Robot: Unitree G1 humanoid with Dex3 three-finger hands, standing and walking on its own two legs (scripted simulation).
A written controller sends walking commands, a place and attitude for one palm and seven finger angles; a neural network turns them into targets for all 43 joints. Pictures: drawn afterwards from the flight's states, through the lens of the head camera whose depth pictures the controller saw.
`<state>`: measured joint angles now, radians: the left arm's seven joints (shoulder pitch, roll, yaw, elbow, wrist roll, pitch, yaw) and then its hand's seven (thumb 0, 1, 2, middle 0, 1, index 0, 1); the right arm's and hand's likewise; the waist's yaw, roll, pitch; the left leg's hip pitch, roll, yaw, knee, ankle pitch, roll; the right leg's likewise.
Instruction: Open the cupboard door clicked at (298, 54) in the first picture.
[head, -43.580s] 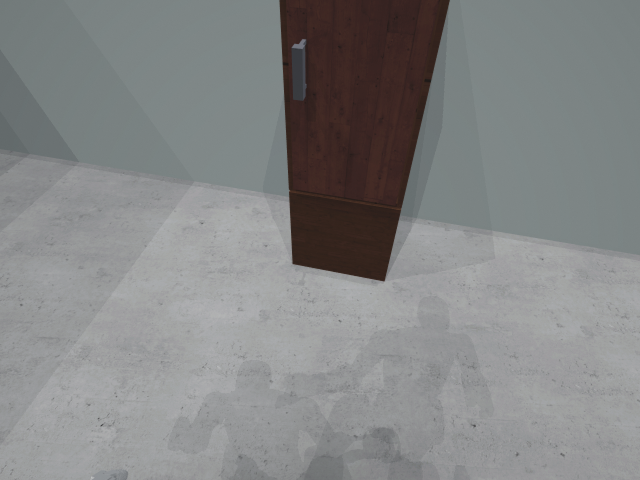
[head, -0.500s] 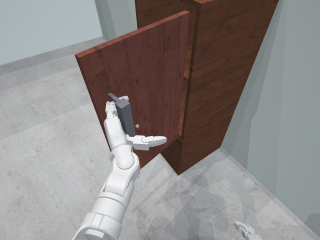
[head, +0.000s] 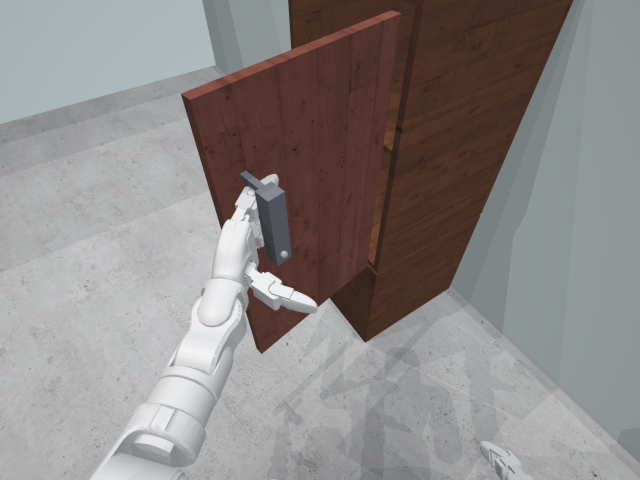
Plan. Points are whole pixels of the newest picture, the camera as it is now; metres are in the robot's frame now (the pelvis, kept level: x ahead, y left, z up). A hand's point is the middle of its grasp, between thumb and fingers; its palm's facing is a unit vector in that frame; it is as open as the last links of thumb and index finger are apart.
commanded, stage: slide the hand sideways off the handle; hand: left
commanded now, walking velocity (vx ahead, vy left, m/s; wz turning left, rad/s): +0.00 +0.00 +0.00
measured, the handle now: (264, 217) +0.43 +0.10 +0.10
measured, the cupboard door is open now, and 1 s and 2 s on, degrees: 100 100 100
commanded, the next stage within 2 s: draw the hand back to the body in 0.94 s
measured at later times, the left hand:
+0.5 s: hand (266, 282) +0.33 +0.09 +0.09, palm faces -0.07 -1.00 -0.01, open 16.3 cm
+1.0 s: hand (228, 318) +0.28 +0.12 +0.09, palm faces -0.04 -1.00 -0.03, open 16.3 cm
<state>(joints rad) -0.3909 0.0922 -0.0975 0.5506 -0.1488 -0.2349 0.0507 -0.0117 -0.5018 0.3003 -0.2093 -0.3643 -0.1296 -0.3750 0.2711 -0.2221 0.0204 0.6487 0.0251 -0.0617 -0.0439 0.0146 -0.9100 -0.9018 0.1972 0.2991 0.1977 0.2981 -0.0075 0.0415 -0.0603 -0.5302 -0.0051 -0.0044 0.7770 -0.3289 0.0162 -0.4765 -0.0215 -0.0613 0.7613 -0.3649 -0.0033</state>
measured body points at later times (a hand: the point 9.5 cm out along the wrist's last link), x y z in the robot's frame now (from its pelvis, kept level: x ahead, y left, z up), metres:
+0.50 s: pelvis +0.03 +0.00 +0.00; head +0.05 -0.01 +0.45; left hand +0.33 +0.14 +0.09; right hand +0.19 -0.23 -0.08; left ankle +0.04 +0.11 -0.71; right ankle +0.02 -0.12 -0.71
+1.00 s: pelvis +0.04 -0.02 +0.00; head +0.04 -0.04 +0.45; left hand +0.28 +0.18 +0.09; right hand +0.22 -0.25 -0.08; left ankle +0.04 +0.11 -0.71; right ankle +0.02 -0.12 -0.71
